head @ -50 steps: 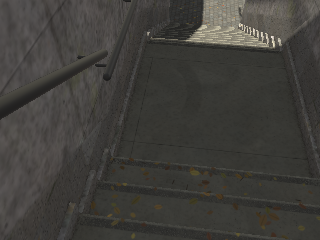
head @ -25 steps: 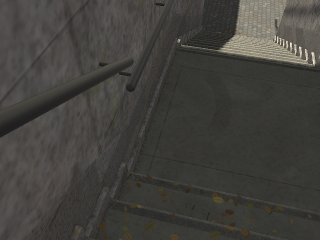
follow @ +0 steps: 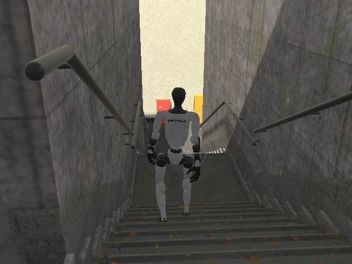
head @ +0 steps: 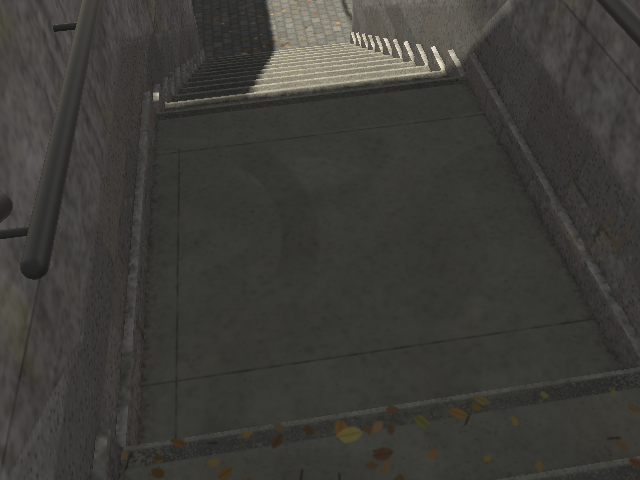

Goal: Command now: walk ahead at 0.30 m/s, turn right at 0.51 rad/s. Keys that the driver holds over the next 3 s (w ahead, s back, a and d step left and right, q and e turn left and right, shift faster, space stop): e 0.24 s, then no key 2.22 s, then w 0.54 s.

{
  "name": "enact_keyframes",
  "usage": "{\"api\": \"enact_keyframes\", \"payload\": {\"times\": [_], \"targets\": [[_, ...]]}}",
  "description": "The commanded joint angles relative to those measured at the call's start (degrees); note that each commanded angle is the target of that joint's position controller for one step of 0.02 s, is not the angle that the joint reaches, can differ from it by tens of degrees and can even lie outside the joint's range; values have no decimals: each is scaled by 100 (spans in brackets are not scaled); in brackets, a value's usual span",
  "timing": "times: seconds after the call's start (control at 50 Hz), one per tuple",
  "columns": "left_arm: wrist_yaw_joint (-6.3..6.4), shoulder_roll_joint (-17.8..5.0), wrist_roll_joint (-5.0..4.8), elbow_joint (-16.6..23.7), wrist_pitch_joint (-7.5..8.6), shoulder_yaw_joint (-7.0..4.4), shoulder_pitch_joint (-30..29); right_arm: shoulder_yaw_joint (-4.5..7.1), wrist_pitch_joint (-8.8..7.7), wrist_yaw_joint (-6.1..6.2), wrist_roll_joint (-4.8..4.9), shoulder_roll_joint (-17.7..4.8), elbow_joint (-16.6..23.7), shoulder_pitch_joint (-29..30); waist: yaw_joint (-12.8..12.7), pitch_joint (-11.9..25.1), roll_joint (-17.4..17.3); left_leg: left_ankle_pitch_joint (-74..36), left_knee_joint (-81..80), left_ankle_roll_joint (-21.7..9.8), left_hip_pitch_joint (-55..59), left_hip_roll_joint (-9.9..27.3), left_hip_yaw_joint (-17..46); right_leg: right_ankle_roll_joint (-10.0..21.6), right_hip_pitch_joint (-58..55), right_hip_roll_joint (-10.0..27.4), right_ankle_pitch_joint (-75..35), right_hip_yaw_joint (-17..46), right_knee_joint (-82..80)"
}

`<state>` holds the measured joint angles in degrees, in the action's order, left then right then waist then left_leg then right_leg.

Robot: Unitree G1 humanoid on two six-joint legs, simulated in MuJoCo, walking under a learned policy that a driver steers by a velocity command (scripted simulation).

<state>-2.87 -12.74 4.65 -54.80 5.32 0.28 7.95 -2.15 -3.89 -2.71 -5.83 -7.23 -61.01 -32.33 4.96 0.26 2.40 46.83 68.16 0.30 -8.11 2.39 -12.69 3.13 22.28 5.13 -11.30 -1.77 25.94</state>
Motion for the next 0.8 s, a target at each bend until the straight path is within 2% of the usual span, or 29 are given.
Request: {"api": "enact_keyframes", "payload": {"times": [0.02,0.04,0.06,0.08,0.12,0.14,0.16,0.2,0.22,0.28,0.3,0.32,0.34,0.36,0.38,0.4,0.42,0.46,0.5,0.54,0.56,0.58,0.6,0.62,0.66,0.68,0.72,0.74,0.8], "targets": [[153,-1787,-60,-545,-87,-677,3494,208,-14,-348,41,-476,218,-543,-1285,1948,1885,-235,4276,396,-3589,-207,412,2299,-6479,1319,-6148,1298,1224],[94,-1666,-45,-541,-98,-698,3815,361,-109,-436,301,-970,865,554,-1687,2487,979,800,5161,548,-4805,-200,1069,2662,-7043,1771,-7140,2446,1335],[190,-1403,-66,-427,41,-689,3378,421,-285,-286,460,-1128,1658,2168,-1944,1368,286,744,4433,582,-5973,-22,1388,2377,-6026,1905,-5239,2588,1116],[229,-1058,-125,-142,39,-579,2426,445,-269,-87,423,-1173,1882,2646,-1490,962,-681,62,3002,347,-5557,343,1655,1953,-4504,1793,-3242,2393,849],[236,-411,-180,337,79,-273,928,362,-217,216,40,-630,1459,1494,-242,-257,-336,-1932,853,-4,-3338,752,1935,1569,-317,1274,-2031,1617,17],[203,-565,-179,492,113,-333,983,371,-176,290,7,-508,1394,1180,-135,-435,244,-2147,1082,-32,-2685,481,1518,1791,610,1021,-2387,1500,-84],[162,-595,-166,683,126,-298,870,362,-119,232,60,-573,1255,881,-132,-72,-208,-3244,-207,59,-2067,375,1406,1868,1021,822,-2140,1313,-220],[78,-1248,20,996,171,-478,561,292,-39,113,254,-604,1393,875,39,393,23,-4051,-884,228,-889,76,959,1624,1570,287,-2096,1174,134],[71,-1155,170,1138,221,-461,318,241,-97,20,285,-601,1321,458,189,565,198,-5246,-281,176,-185,-68,926,1424,2041,128,-1936,953,791],[90,-1231,-140,1526,249,-553,-72,505,-139,122,65,-1246,1307,-85,295,387,-122,-4247,-977,272,-60,-156,951,1091,1853,169,-1234,1188,2164],[-58,-1016,-208,1692,253,-480,-724,561,-216,183,298,-1337,1065,-1153,1059,539,-944,-4836,-1959,-62,1414,16,1121,781,2776,136,-1795,1285,3184],[-182,-612,-228,1852,251,-478,-529,697,-315,252,391,-1932,1173,-1226,945,411,-1860,-8136,-3271,-1284,1217,802,2274,270,3069,-987,2019,686,5115],[-224,-346,-307,1847,147,-514,524,637,-381,-29,277,-2143,1488,-79,-47,682,-2331,-9420,-4052,-2916,752,2230,4578,36,3653,-1445,5371,776,5683],[-69,-642,-380,1781,-1,-606,396,543,-399,-115,214,-1617,1647,832,-212,35,-851,-8073,-4055,-2708,-16,2413,4627,-26,4054,-1041,5049,1248,5815],[28,-527,-198,1611,-115,-554,508,356,-359,-175,426,-1119,1622,1272,-493,192,-658,-6948,-3817,-2223,-245,2148,4168,-164,3993,-583,4780,1267,5355],[8,-445,18,1276,-214,-480,967,157,-286,-170,472,-637,1738,1851,-855,587,-212,-6313,-3458,-1811,-634,1786,3531,-350,3474,-215,3757,1277,4830],[-59,-71,119,1012,-223,-373,1333,44,-239,-153,477,-401,1754,2094,-1079,712,-437,-6638,-3162,-1488,-1538,1307,2848,-564,2599,-156,2515,912,4990],[-189,-37,160,776,-158,-293,1559,128,-170,-117,308,-987,1722,2238,-1317,525,-482,-5870,-3293,-1106,-3675,678,1964,-781,712,-429,1181,205,5565],[-222,-405,-73,801,-124,-399,1501,122,-295,-12,318,-1272,1647,2335,-1365,361,-259,-5594,-3091,-682,-4033,431,1330,-869,-309,-489,1401,-140,4710],[-132,-552,-220,624,-127,-531,1935,15,-433,-122,513,-1355,1562,2757,-1846,272,-328,-5880,-2320,-286,-4136,437,1146,-956,-1958,-790,1581,-635,2583],[-51,-648,-340,303,-93,-583,2619,120,-430,-195,579,-1526,1509,2629,-1997,264,126,-5821,-1217,-75,-4060,314,1115,-732,-2762,-910,816,-542,1083],[-48,-1515,-574,851,-44,-626,1612,313,-315,-369,325,-1549,1437,1156,-812,1022,1631,-1743,388,436,-3846,-7,1334,1120,-2586,582,-1823,2269,1074],[9,-1165,-177,929,75,-556,1521,301,-298,-297,217,-1347,1557,1268,-935,1120,852,-679,1073,314,-4875,-62,1939,1783,-2775,1131,-2612,2868,1436],[148,-788,-25,774,166,-408,1833,272,-304,-190,110,-1201,1744,1772,-1140,791,200,-1515,693,271,-5726,208,2427,1723,-2446,1561,-1768,3203,1631],[223,134,-211,819,179,8,1533,118,-156,-114,63,-566,1549,1842,-795,759,25,-3171,-766,384,-5491,667,2391,1277,-1583,1336,-1325,2962,2078],[205,174,-240,784,97,73,1285,19,-92,-203,-27,-297,1173,1358,-537,601,-114,-5077,-1406,426,-4309,713,2166,1074,-255,823,-249,2338,2205],[124,-264,-66,961,-122,85,510,112,72,-424,7,-522,794,857,-8,-51,-343,-7661,-2038,293,-954,173,1154,656,3270,-342,3086,772,1695],[64,-652,-49,945,-118,2,340,219,130,-498,78,-747,848,782,128,-194,-137,-7500,-1813,336,-173,-104,912,617,3885,-393,3899,561,1654],[-58,-467,-213,332,63,232,1051,274,115,-458,346,-949,928,933,-42,-305,-69,-6307,-3858,632,-200,121,1297,436,2441,259,3499,1362,2536]]}}
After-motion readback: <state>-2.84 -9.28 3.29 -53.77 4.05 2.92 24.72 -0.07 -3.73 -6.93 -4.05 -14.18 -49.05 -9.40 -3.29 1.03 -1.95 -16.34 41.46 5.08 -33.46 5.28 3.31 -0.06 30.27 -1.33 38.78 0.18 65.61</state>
